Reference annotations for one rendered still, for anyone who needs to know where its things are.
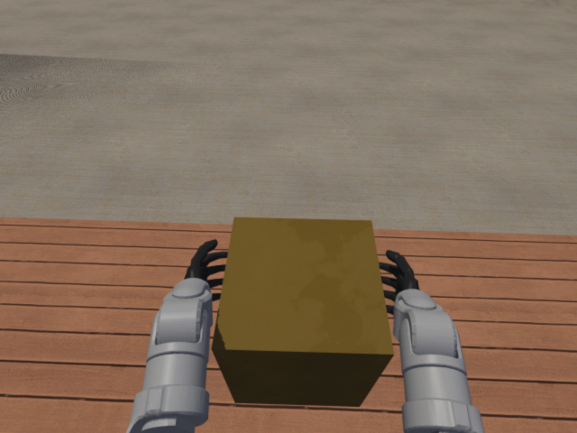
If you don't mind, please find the right robot forearm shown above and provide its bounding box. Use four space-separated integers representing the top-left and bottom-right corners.
393 289 485 433

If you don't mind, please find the robot right hand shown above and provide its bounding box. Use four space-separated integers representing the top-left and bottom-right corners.
379 250 419 315

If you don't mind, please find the left robot forearm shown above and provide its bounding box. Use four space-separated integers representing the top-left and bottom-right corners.
126 278 213 433

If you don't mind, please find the carton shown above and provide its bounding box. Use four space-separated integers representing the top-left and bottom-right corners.
212 217 394 407

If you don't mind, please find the robot left hand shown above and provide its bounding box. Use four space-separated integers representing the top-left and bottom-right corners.
184 239 228 301

